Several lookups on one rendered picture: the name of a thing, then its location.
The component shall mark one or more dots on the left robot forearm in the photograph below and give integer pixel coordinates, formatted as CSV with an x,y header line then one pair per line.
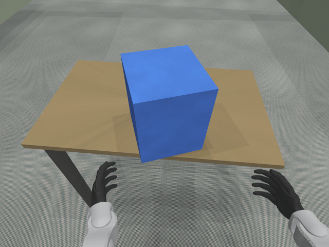
x,y
101,227

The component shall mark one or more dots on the right robot forearm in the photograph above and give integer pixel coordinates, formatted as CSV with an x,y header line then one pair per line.
x,y
308,231

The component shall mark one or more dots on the robot left hand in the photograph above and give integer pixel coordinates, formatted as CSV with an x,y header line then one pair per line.
x,y
99,189

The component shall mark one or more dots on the robot right hand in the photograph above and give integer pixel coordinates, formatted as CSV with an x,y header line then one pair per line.
x,y
281,193

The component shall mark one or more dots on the table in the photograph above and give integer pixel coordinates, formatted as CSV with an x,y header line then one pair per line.
x,y
90,113

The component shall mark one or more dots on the carton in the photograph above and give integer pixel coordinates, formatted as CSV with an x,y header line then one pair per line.
x,y
171,99

